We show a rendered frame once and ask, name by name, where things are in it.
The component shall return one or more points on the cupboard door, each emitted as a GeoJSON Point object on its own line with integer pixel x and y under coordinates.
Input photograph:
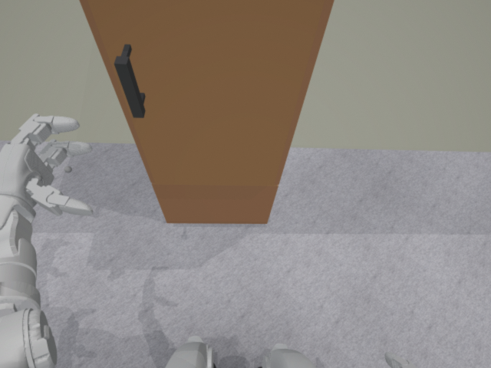
{"type": "Point", "coordinates": [221, 80]}

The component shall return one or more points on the handle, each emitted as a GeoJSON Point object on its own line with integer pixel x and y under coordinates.
{"type": "Point", "coordinates": [128, 81]}

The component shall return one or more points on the right robot shin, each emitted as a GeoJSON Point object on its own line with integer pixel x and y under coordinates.
{"type": "Point", "coordinates": [279, 346]}

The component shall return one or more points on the right robot hand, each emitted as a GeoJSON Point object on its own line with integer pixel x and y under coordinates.
{"type": "Point", "coordinates": [395, 361]}

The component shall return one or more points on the robot right thigh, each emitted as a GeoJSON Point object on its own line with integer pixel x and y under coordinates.
{"type": "Point", "coordinates": [286, 358]}

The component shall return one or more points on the robot left upper arm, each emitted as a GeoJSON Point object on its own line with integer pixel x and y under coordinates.
{"type": "Point", "coordinates": [26, 340]}

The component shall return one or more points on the left robot hand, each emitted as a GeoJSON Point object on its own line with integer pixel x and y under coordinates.
{"type": "Point", "coordinates": [19, 164]}

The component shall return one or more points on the left robot forearm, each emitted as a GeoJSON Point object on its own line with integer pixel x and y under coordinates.
{"type": "Point", "coordinates": [18, 263]}

